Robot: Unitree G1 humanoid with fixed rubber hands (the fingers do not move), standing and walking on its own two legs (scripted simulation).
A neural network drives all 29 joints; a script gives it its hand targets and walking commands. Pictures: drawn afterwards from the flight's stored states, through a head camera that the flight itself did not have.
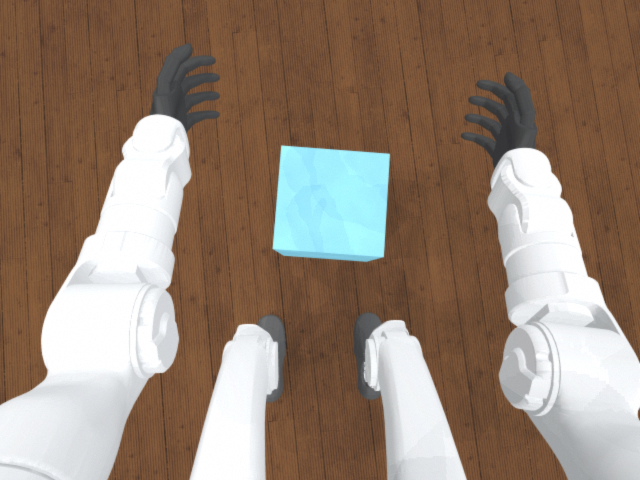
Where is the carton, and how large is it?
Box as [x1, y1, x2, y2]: [273, 146, 389, 261]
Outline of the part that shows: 281,146 273,249 283,255 363,261 383,256 389,154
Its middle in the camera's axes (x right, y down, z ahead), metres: +0.02 -0.07 +0.86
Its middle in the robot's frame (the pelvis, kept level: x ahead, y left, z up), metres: +0.47 -0.03 -0.51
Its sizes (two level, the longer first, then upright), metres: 0.210 0.200 0.250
